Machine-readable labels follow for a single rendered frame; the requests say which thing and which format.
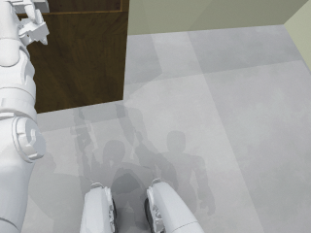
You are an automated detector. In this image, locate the left robot upper arm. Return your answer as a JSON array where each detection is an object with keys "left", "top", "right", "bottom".
[{"left": 0, "top": 116, "right": 47, "bottom": 233}]

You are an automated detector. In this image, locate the left robot hand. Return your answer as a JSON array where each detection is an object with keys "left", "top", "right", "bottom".
[{"left": 0, "top": 0, "right": 50, "bottom": 48}]

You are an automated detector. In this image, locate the robot left shin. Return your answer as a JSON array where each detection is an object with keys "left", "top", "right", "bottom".
[{"left": 85, "top": 183, "right": 115, "bottom": 233}]

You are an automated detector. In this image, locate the robot left forearm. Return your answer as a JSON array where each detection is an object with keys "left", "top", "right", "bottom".
[{"left": 0, "top": 39, "right": 37, "bottom": 124}]

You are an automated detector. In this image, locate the robot right shin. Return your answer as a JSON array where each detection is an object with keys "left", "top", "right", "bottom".
[{"left": 149, "top": 179, "right": 164, "bottom": 233}]

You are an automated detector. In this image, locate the drawer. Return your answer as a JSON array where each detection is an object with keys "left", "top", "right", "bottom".
[{"left": 47, "top": 0, "right": 121, "bottom": 13}]

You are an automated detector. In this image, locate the cabinet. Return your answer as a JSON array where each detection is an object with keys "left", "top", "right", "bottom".
[{"left": 17, "top": 0, "right": 130, "bottom": 114}]

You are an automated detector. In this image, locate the robot shin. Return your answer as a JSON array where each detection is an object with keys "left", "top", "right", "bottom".
[
  {"left": 149, "top": 179, "right": 164, "bottom": 233},
  {"left": 85, "top": 183, "right": 115, "bottom": 233}
]

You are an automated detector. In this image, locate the handle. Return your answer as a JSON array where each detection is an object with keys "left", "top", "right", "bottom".
[{"left": 16, "top": 0, "right": 50, "bottom": 14}]

